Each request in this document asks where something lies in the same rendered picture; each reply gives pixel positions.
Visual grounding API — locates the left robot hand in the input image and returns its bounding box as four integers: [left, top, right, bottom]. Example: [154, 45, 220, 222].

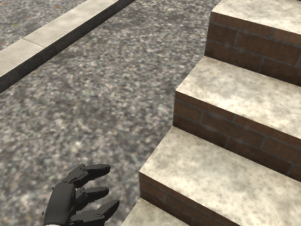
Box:
[42, 164, 119, 226]

